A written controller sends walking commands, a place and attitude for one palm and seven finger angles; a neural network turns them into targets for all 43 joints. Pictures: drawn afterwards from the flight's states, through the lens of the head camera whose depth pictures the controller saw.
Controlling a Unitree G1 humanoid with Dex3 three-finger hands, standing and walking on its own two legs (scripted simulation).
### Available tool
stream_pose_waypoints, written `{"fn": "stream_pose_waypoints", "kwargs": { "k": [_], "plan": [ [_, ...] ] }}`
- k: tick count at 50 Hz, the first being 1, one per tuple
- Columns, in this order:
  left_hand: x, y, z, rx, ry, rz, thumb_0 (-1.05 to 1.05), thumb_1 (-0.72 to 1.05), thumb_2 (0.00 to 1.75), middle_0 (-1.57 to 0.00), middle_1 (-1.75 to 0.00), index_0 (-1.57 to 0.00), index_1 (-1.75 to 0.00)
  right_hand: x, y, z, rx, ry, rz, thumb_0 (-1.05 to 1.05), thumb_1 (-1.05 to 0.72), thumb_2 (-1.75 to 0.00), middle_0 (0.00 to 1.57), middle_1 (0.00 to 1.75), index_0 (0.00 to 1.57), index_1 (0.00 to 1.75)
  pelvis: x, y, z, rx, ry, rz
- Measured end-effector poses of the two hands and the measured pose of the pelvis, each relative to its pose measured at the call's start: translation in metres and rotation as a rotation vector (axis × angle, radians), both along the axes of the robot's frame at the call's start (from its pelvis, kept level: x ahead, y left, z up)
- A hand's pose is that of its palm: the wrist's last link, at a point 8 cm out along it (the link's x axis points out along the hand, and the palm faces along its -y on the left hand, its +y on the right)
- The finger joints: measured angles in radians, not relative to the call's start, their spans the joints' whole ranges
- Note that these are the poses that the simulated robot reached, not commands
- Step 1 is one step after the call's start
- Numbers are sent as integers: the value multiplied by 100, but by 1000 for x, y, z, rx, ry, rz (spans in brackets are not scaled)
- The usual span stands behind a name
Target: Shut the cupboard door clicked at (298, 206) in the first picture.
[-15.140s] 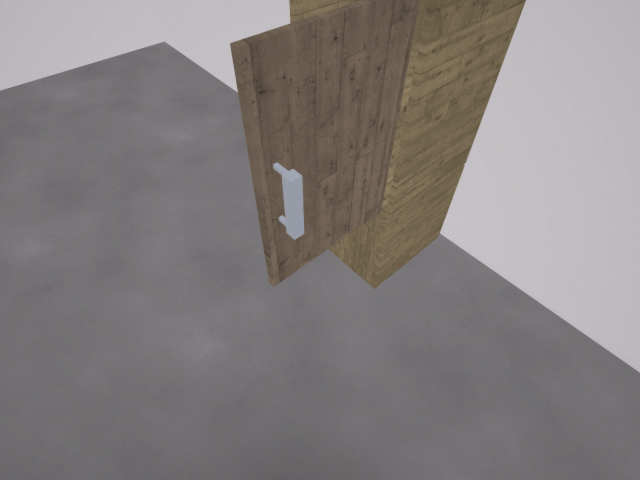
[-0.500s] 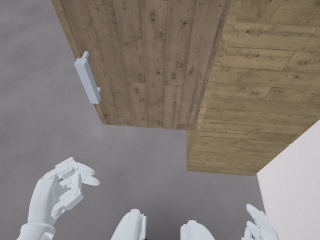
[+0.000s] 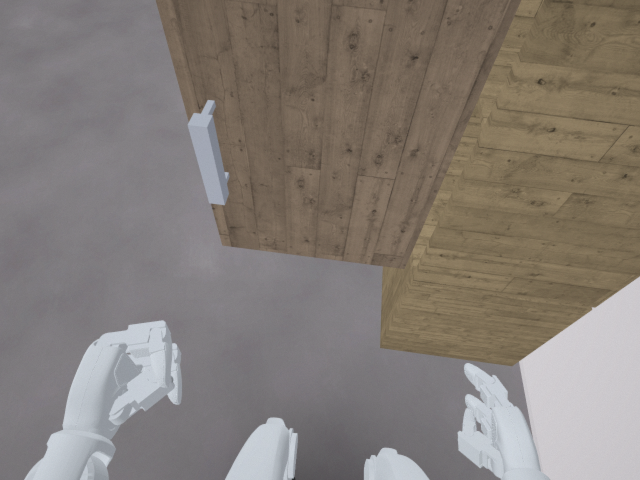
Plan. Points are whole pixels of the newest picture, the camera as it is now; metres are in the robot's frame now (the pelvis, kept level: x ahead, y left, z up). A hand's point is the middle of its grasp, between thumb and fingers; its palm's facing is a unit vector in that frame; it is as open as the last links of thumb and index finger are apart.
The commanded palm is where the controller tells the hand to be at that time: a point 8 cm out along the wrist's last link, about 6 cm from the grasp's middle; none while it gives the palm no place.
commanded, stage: raise the hand and make a fist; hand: left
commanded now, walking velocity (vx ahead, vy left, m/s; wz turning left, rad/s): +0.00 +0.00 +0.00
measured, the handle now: (214, 154) +0.55 +0.22 +0.05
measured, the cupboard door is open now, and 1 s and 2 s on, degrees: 90 90 90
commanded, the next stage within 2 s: bring the fist close to the handle in 0.52 s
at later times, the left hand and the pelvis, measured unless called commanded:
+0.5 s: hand (182, 372) +0.22 +0.17 +0.05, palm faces -0.04 -1.00 -0.04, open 3.1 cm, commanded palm +0.20 +0.23 +0.05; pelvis +0.00 -0.01 +0.00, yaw +0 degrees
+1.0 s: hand (197, 307) +0.30 +0.18 +0.05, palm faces -0.05 -1.00 -0.03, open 3.1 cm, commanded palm +0.29 +0.23 +0.05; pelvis +0.00 -0.02 +0.00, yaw -1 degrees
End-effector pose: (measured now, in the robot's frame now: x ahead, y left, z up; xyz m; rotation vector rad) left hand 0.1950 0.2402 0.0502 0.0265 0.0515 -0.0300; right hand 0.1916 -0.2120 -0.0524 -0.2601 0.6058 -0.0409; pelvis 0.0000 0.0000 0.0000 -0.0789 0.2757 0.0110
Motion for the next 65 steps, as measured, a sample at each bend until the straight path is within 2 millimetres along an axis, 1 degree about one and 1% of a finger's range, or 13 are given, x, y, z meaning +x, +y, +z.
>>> {"fn": "stream_pose_waypoints", "kwargs": {
  "k": [4,10,15,22,32,35,38,43,48,58,65],
  "plan": [
    [3,2,1,5,-1,-3,2,90,90,-128,-148,-128,-148,-9,-6,-4,-7,29,-15,1,-90,-90,20,30,20,30,0,0,0,0,-1,-1],
    [7,1,2,7,6,-9,2,90,90,-129,-149,-130,-149,-23,-19,-8,-22,64,-52,1,-90,-90,20,30,20,30,1,-3,1,4,0,-4],
    [9,-3,2,3,6,-11,2,90,90,-130,-150,-130,-149,-30,-30,-8,-31,74,-76,1,-90,-90,20,30,20,30,2,-6,2,10,3,-9],
    [9,-11,2,5,-5,-12,2,90,90,-130,-150,-130,-150,-27,-36,-10,-29,65,-84,1,-90,-90,20,30,20,30,3,-10,0,15,4,-11],
    [8,-17,2,4,-9,-6,2,90,90,-130,-150,-130,-150,-15,-34,-12,-3,45,-68,1,-90,-90,20,30,20,30,3,-16,-2,21,2,-11],
    [11,-19,2,10,-16,-12,2,90,90,-130,-150,-130,-150,-13,-34,-14,-6,42,-58,1,-90,-90,20,30,20,30,3,-18,-3,20,4,-8],
    [23,-17,0,17,-37,-15,2,90,90,-130,-150,-130,-150,-13,-36,-18,-14,51,-52,1,-90,-90,20,30,20,30,2,-19,-6,19,8,-7],
    [50,-12,2,9,-59,-14,2,90,90,-130,-150,-130,-150,-19,-40,-23,-20,82,-67,1,-90,-90,20,30,20,30,1,-20,-6,18,11,-9],
    [73,-10,5,6,-45,-27,2,90,90,-130,-150,-130,-150,-31,-43,-22,-20,117,-93,1,-90,-90,20,30,20,30,2,-19,-1,23,11,-15],
    [120,-8,4,-2,-52,-11,2,90,90,-130,-150,-130,-150,-57,-54,-26,-43,211,-142,1,-90,-90,20,30,20,30,3,-14,4,30,24,-26],
    [147,-9,6,1,-61,-11,2,90,90,-130,-150,-130,-150,-72,-56,-30,-46,273,-169,1,-90,-90,20,30,20,30,3,-12,5,34,32,-33]
  ]
}}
